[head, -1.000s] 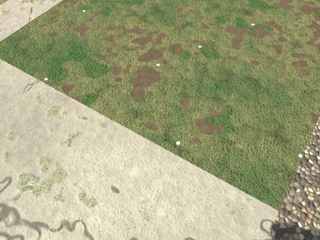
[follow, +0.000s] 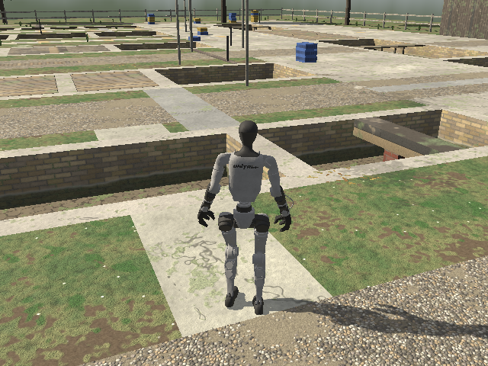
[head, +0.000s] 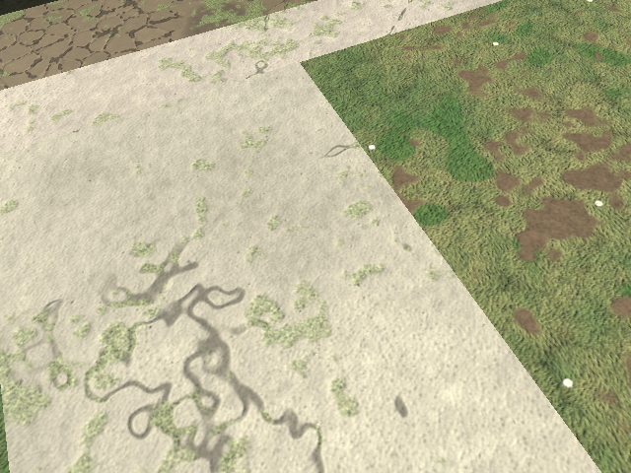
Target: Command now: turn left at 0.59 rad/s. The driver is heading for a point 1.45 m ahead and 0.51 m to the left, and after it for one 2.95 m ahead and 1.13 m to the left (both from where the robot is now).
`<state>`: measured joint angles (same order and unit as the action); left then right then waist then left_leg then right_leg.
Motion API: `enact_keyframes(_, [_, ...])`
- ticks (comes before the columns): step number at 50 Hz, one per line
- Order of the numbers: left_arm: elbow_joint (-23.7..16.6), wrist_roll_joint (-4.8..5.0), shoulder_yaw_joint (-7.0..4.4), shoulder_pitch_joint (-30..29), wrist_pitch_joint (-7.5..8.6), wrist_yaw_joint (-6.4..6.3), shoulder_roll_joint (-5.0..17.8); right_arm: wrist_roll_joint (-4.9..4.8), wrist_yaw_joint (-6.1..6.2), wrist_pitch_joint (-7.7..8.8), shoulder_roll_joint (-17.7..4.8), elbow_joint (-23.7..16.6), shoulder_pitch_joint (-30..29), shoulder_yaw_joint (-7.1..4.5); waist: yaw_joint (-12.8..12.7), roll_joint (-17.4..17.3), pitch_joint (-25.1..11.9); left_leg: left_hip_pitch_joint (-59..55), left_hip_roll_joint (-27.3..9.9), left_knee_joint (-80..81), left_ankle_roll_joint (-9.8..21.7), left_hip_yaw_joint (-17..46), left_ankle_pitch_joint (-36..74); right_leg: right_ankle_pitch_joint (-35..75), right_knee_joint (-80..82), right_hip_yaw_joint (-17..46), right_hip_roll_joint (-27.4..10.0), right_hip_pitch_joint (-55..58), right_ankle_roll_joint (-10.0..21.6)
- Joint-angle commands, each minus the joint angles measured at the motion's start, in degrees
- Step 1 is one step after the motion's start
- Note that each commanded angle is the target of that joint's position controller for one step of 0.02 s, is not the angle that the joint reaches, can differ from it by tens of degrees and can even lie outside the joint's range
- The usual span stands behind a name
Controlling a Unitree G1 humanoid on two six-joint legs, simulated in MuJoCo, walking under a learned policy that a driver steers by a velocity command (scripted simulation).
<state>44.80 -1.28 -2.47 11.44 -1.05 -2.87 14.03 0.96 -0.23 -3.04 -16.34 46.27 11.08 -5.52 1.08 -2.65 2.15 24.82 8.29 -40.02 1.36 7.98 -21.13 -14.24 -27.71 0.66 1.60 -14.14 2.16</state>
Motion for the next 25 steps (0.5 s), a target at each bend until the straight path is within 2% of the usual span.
enact_keyframes(1, [-5.47, -0.35, -1.56, -5.07, 0.89, 0.1, 7.57, 0.99, -0.32, 0.55, -7.28, -2.83, 1.57, -2.01, 2.44, 7.57, 0.16, 4.61, -2.76, -22.07, -0.93, -1.04, -4.38, 5.21, 15.58, 15.78, -18.57, -1.81, 9.26])
enact_keyframes(2, [-6.32, -0.24, -1.29, -6.77, 0.92, 0.23, 6.84, 0.84, -0.94, 0.05, -6.99, -1.98, 3.58, -2.01, 3.3, 8.91, -0.6, 4.94, -2.93, -25.37, -1.49, -1.97, -1.78, 8.26, 14.4, 10.63, -15.33, 0.04, 7.62])
enact_keyframes(3, [-6.72, -0.14, -1.25, -6.52, 1.01, 0.07, 6.75, 0.73, -1.57, -0.34, -6.74, -1.56, 4.51, -1.91, 2.8, 10.63, -1.11, 6.17, -3.19, -27.69, -2.29, -3.08, -0.96, 12.58, 13.26, 7.54, -14.04, 2.2, 7.55])
enact_keyframes(4, [-6.67, -0.16, -1.26, -5.02, 1.04, 0.13, 6.79, 0.55, -1.96, -0.53, -6.43, -1.7, 4.05, -1.68, 1.8, 10.38, -1.54, 7.11, -3.63, -27.69, -3.17, -4.03, -0.78, 16.26, 12.22, 5.59, -13.54, 4.42, 7.82])
enact_keyframes(7, [-5.21, -0.09, -1.89, 1.44, 1.14, 0.16, 8.18, 0.22, -2.42, -0.92, -5.27, -3.72, -0.67, -0.86, -1.98, 9.97, -2.11, 10.29, -5.19, -22.4, -5.17, -5.46, -1.66, 23.17, 10.04, 4.47, -15.65, 12.59, 9.48])
enact_keyframes(9, [-4.56, -0.2, -2.37, 3.55, 1.15, 0.3, 9.31, 0.07, -2.62, -1.21, -4.73, -4.76, -2.34, -0.39, -3.25, 10.93, -2.78, 9.54, -6.16, -17.83, -5.5, -6.23, -3.1, 25.87, 8.94, 3.87, -17.17, 15.44, 10.07])
enact_keyframes(14, [-4.62, -0.57, -3.13, 1.88, 0.95, 1.67, 11.4, -0.8, -3.01, -1.25, -4.04, -6.88, -3.67, 0.61, -3.43, 13.48, -3.77, -1.88, -7.04, -4.81, -3.26, -10.93, -5.44, 27.96, 6.16, -0.79, -18.15, 10.94, 9.17])
enact_keyframes(17, [-4.29, -0.12, -3.58, 1.27, 0.62, 2.26, 12.62, -0.96, -2.75, -0.7, -4.35, -7.52, -2.4, 0.65, -2.46, 13.78, -4.54, -7.32, -6.4, 4.17, -1.24, -12.84, -2.66, 27.62, 2.4, -2.03, -19.02, 9.49, 7.53])
enact_keyframes(18, [-4.22, 0.45, -3.61, 0.46, 0.39, 2.32, 12.66, -0.51, -2.44, -0.26, -4.11, -7.14, -0.6, 0.71, -0.72, 12.21, -4.86, -11.72, -5.87, 11.39, -0.3, -13.22, 3.04, 24.46, -0.97, -3.89, -18.45, 7.08, 5.45])
enact_keyframes(19, [-3.62, 0.55, -3.56, 1.83, 0.19, 2.43, 12.08, 0.32, -1.77, 0.47, -5.3, -6.57, 1.3, 0.5, 0.52, 7.79, -5.44, -17.8, -6.3, 19.09, 0.59, -10.04, 10.08, 17.66, -6.55, -6.29, -17.19, 2.36, 2.01])
enact_keyframes(20, [-4.76, 0.07, -2.82, 3.72, -0.28, 2.71, 8.87, 1.23, -1.08, 1.5, -11.38, -6.81, 3.17, -0.72, 0.22, -7.08, -5.91, -25.78, -19.28, 24.82, 3.39, 8.63, 18.7, -3.47, -21.63, -11.09, -11.53, -10.36, -2.12])
enact_keyframes(21, [-9.13, -0.24, -1.62, -1.23, -1.19, 2.02, 5.94, -0.17, -1.12, 1.71, -18.35, -7.01, 6.12, -2.54, 1.87, -14.89, -4.78, -22.96, -30.94, 22.35, 13.54, 23.27, 39.73, -23.97, -29.76, -6.86, -2.38, -20.38, -4.19])
enact_keyframes(22, [-8.46, -0.23, -1.98, -3.0, -1.88, 1.54, 8.26, -0.77, -1.12, 1.69, -15.21, -6.46, 8.02, -2.17, 3.48, -6.03, -5.32, -23.56, -29.2, 21.12, 16.33, 18.93, 40.36, -22.52, -35.92, -0.88, -4.27, -20.79, -4.2])
enact_keyframes(23, [-7.66, 0.61, -2.1, -2.51, -1.98, 1.74, 8.22, -0.78, -0.78, 1.54, -12.03, -6.65, 4.62, -1.04, 1.3, -4.39, -2.61, -20.91, -25.5, 21.28, 15.2, 14.07, 36.65, -17.71, -36.99, 0.38, -4.8, -20.88, -3.93])
enact_keyframes(24, [-6.68, 0.97, -2.28, -1.5, -1.56, 1.96, 8.7, -0.56, -0.37, 1.23, -9.94, -7.33, 0.22, -0.33, -0.85, -3.53, -0.85, -18.81, -21.06, 22.02, 12.4, 10.24, 32.04, -12.55, -34.67, 1.25, -5.56, -20.06, -3.86])
enact_keyframes(25, [-6.36, 0.22, -2.65, -0.85, -1.38, 2.11, 9.73, -0.9, 0.12, 1.2, -9.06, -7.86, -1.79, 0.0, -1.54, -4.98, -1.0, -18.98, -18.66, 22.04, 11.0, 8.74, 31.84, -9.6, -34.01, 0.92, -5.34, -19.58, -4.06])
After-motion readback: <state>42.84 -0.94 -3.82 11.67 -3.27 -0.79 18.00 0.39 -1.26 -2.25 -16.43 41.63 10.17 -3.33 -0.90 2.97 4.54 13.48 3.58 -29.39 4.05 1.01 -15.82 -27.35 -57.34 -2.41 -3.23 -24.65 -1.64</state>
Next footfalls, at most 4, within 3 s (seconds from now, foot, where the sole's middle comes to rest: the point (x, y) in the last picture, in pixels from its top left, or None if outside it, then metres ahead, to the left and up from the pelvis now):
0.40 left None -0.01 0.12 -0.77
0.92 right None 0.18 -0.01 -0.77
1.40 left None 0.38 0.31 -0.77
1.96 right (210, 362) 0.74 0.31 -0.77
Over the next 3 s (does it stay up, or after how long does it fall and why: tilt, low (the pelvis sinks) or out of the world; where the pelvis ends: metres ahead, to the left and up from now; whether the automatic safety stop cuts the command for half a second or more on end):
stays up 1.03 0.54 -0.01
